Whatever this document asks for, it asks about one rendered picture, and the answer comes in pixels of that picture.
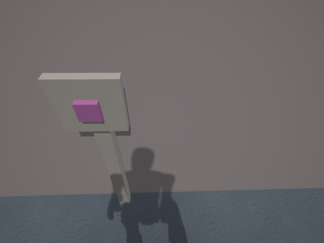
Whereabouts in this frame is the panel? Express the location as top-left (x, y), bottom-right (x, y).
top-left (38, 73), bottom-right (131, 204)

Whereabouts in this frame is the button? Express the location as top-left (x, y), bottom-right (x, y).
top-left (72, 100), bottom-right (104, 122)

